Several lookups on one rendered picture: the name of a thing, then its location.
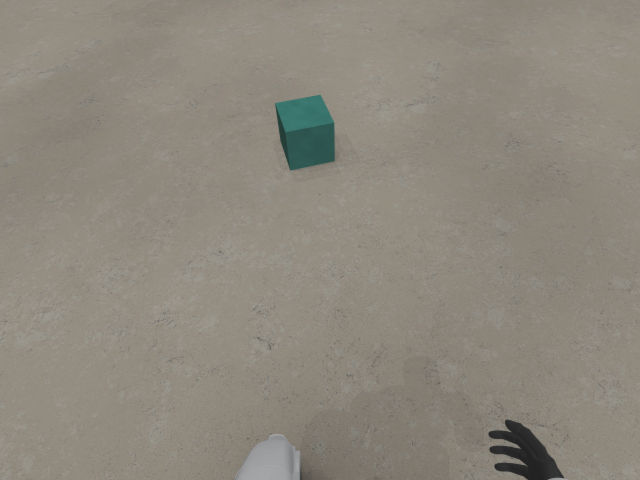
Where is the left robot shin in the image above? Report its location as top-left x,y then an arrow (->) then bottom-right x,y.
267,434 -> 290,444

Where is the right robot hand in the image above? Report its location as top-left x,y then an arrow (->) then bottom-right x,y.
489,420 -> 565,480

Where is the carton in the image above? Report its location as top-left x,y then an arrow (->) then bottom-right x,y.
275,95 -> 335,170

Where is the left robot thigh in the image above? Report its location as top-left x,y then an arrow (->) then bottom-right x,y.
235,440 -> 300,480

